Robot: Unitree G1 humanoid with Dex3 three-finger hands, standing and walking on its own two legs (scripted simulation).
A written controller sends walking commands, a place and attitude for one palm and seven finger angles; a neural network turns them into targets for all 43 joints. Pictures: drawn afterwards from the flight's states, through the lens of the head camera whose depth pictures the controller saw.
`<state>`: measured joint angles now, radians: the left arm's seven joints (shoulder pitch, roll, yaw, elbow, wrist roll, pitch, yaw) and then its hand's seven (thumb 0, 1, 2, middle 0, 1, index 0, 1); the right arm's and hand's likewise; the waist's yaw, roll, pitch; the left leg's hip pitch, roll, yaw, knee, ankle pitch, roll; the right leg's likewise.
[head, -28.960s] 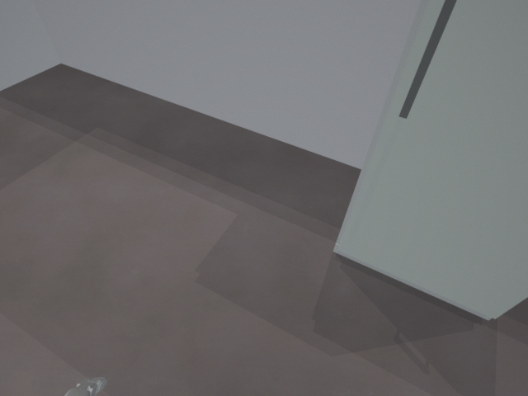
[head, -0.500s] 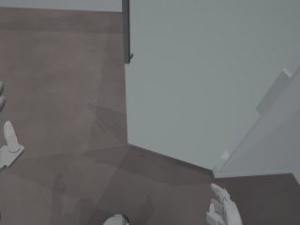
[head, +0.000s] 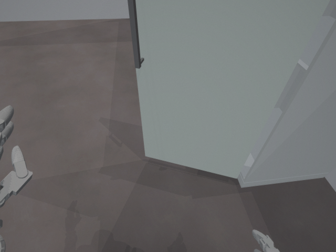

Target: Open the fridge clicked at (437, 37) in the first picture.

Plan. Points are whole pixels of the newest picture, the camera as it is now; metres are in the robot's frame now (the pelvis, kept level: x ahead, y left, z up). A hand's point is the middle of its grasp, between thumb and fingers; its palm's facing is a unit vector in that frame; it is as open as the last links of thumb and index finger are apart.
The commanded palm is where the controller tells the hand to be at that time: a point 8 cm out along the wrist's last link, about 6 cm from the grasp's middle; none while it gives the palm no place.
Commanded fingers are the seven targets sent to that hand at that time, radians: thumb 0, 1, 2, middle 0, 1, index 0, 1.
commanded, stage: stop stepping back and stand still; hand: left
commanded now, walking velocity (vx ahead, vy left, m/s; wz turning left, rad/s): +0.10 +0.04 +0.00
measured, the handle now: (136, 19) +0.80 +0.16 +0.22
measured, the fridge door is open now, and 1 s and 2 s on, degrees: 67 67 67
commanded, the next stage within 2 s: let the arm hang, fingers relaxed in 0.14 s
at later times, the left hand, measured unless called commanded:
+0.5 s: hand out of the picture +0.11 +0.18 -0.15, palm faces -0.05 -0.98 -0.20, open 7.4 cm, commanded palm none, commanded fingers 0.00 0.90 0.90 -0.20 -0.30 -0.20 -0.30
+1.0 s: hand out of the picture +0.06 +0.26 -0.15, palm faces -0.02 -0.96 -0.29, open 7.4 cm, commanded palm none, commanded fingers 0.00 0.90 0.90 -0.20 -0.30 -0.20 -0.30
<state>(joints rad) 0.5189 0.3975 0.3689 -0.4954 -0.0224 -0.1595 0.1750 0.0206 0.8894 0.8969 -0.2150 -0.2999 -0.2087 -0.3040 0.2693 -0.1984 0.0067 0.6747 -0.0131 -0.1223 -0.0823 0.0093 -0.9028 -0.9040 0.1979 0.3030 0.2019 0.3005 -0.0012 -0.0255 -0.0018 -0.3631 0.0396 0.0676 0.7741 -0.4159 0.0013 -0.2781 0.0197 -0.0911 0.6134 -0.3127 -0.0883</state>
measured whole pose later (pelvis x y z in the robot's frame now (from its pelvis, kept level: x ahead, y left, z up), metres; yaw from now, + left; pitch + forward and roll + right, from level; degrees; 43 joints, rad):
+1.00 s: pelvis +0.03 +0.05 +0.02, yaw +0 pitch -1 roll +0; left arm 0.18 0.26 0.00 1.11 0.02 0.01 0.02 0.01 0.91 0.90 -0.20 -0.30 -0.20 -0.30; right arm 0.19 -0.21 -0.01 1.11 -0.02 0.01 -0.01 0.00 -0.91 -0.90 0.20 0.30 0.20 0.30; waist 0.00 0.01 0.06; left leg -0.21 0.00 0.06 0.39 -0.17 0.03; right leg -0.16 -0.01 0.04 0.39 -0.22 0.02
